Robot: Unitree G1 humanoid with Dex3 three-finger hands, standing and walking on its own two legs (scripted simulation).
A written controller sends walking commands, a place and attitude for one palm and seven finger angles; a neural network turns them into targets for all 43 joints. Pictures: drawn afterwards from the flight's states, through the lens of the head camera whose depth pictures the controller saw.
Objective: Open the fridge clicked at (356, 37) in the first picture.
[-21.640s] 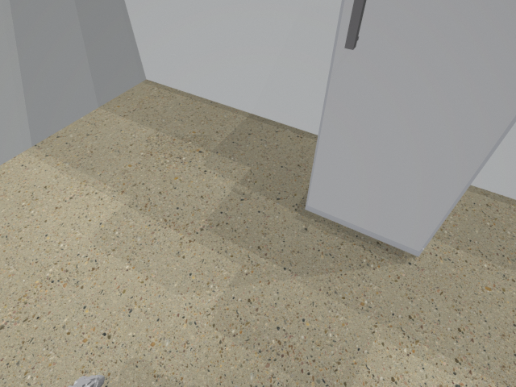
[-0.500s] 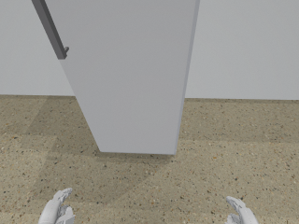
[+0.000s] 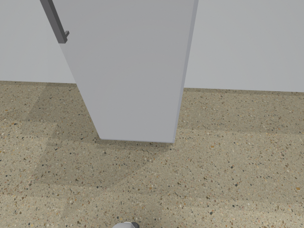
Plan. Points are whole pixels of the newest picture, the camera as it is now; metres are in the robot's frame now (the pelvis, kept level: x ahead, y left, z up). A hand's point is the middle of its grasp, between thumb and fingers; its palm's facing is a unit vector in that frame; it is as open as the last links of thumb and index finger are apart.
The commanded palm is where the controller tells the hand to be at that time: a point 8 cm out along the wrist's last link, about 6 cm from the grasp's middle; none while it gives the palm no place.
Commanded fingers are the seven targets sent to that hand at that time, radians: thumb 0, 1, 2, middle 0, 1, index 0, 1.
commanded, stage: let the arm hang, fingers relaxed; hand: left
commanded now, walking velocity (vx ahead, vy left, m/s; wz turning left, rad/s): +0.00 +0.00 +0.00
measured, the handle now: (50, 0) +0.72 +0.38 +0.25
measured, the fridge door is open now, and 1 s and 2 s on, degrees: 0 0 0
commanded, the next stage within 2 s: look to check the result in 0.40 s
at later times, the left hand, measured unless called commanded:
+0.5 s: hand out of the picture -0.02 +0.17 -0.16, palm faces +0.00 -0.98 -0.21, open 7.3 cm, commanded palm none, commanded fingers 0.00 0.90 0.90 -0.20 -0.30 -0.20 -0.30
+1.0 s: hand out of the picture -0.03 +0.16 -0.17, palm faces +0.02 -0.98 -0.18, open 7.3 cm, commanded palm none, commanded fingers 0.00 0.90 0.90 -0.20 -0.30 -0.20 -0.30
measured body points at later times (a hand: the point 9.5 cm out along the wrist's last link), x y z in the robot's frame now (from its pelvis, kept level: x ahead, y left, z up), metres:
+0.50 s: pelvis -0.04 -0.01 +0.01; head -0.02 -0.03 +0.46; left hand -0.02 +0.22 -0.14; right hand -0.04 -0.23 -0.16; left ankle +0.00 +0.12 -0.73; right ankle +0.00 -0.10 -0.73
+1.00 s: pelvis -0.04 -0.01 +0.01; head -0.01 -0.01 +0.45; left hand -0.03 +0.21 -0.15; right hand -0.08 -0.22 -0.15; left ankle +0.00 +0.12 -0.73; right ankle +0.00 -0.10 -0.73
